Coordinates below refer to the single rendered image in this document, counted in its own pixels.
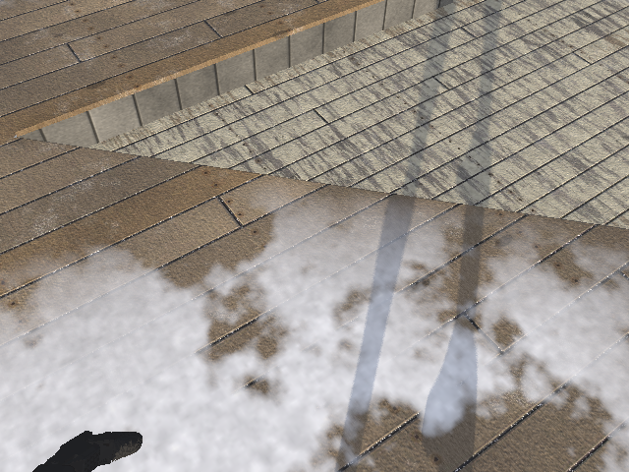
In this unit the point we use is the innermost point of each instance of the left robot hand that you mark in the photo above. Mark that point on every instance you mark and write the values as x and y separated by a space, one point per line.
86 451

